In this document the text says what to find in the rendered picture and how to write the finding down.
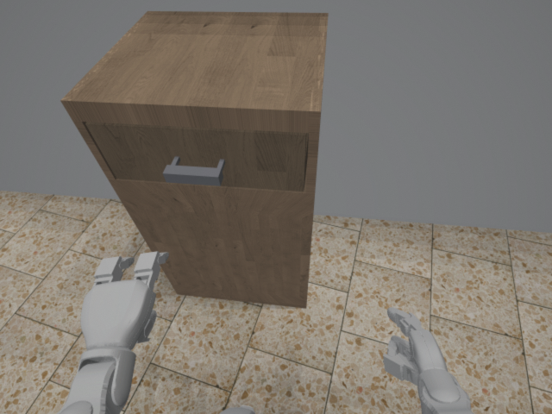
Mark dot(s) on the handle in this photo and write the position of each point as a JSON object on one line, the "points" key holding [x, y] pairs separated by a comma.
{"points": [[194, 175]]}

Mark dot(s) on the drawer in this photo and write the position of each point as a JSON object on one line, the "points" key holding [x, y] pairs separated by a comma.
{"points": [[258, 159]]}

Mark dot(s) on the robot right forearm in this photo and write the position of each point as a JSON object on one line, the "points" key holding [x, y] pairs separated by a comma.
{"points": [[440, 393]]}

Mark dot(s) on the left robot hand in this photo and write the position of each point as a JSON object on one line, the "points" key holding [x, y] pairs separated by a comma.
{"points": [[119, 312]]}

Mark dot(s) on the robot left forearm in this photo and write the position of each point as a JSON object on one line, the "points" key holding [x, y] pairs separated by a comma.
{"points": [[102, 383]]}

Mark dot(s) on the robot left shin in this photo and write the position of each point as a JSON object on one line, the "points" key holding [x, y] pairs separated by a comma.
{"points": [[247, 407]]}

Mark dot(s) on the right robot hand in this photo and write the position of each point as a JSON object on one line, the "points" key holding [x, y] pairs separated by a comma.
{"points": [[405, 360]]}

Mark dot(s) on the cabinet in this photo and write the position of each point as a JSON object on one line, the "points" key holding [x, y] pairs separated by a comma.
{"points": [[218, 70]]}

